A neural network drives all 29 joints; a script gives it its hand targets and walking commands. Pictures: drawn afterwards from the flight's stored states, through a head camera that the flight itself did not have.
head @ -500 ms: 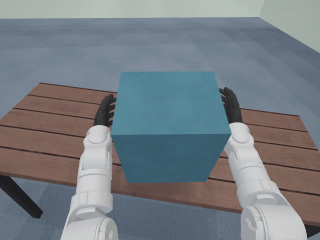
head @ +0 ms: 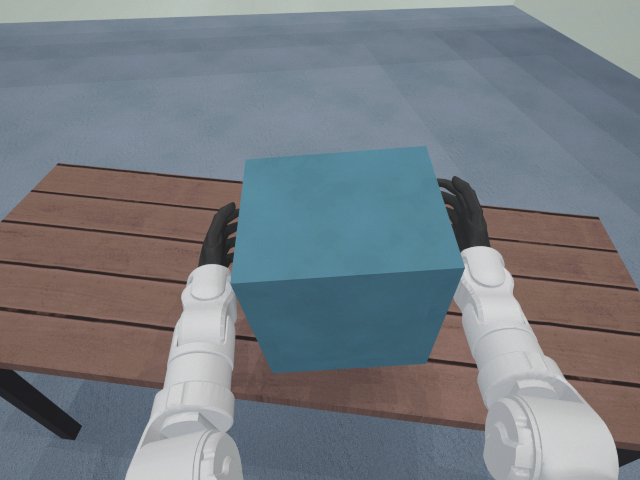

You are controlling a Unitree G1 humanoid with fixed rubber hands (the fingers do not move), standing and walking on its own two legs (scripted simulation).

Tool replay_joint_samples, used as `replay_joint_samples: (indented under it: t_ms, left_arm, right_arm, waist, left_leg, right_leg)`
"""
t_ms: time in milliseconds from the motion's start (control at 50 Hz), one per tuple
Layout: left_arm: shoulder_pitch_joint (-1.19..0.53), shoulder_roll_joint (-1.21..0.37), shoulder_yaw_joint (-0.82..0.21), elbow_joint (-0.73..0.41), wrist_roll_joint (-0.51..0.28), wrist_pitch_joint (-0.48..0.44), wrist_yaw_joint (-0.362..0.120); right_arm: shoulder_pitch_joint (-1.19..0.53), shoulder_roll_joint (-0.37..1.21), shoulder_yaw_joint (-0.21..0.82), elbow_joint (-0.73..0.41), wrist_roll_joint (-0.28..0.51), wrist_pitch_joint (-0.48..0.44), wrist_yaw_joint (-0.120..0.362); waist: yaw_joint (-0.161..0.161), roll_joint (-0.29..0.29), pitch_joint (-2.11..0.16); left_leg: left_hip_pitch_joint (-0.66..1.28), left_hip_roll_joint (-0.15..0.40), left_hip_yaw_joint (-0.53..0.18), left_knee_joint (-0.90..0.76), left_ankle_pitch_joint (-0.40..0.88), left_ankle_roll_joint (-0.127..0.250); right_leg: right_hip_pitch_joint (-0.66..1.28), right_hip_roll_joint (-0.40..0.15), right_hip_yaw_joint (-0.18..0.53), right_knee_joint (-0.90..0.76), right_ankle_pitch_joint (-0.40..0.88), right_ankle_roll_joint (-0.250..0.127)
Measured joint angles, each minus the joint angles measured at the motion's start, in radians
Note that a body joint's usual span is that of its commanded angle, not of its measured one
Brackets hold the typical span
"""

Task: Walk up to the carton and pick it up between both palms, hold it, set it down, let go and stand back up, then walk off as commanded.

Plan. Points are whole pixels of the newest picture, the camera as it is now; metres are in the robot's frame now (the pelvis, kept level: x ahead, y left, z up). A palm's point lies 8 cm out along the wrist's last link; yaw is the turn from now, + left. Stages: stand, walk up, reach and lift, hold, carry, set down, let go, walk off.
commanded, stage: set down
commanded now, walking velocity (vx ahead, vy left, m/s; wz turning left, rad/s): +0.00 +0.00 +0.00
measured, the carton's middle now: (342, 269) +0.40 -0.02 +0.04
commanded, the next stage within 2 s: none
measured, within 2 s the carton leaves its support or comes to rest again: neither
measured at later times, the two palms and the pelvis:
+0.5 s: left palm (222, 276) +0.37 +0.15 +0.06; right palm (471, 246) +0.38 -0.18 +0.11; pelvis -0.01 +0.00 +0.00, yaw -1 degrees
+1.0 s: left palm (229, 278) +0.40 +0.15 +0.02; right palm (456, 246) +0.42 -0.18 +0.07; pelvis +0.01 +0.01 +0.00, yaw -2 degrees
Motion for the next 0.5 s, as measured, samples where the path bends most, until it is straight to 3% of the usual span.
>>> replay_joint_samples:
  t_ms: [260, 500]
  left_arm:
    - [0.017, 0.013, -0.024, 0.040, -0.048, -0.065, 0.034]
    - [-0.041, -0.007, 0.027, 0.137, -0.006, -0.051, 0.040]
  right_arm:
    - [-0.013, 0.001, -0.018, 0.034, -0.025, -0.047, 0.011]
    - [-0.060, -0.009, -0.125, 0.100, -0.102, -0.009, 0.053]
  waist:
    - [0.019, 0.023, -0.047]
    - [0.018, 0.007, -0.037]
  left_leg:
    - [-0.075, -0.003, 0.005, 0.022, -0.003, 0.006]
    - [-0.071, 0.002, 0.026, 0.005, 0.017, 0.006]
  right_leg:
    - [-0.068, -0.006, -0.013, 0.004, 0.008, 0.003]
    - [-0.080, -0.003, 0.001, 0.005, 0.025, -0.001]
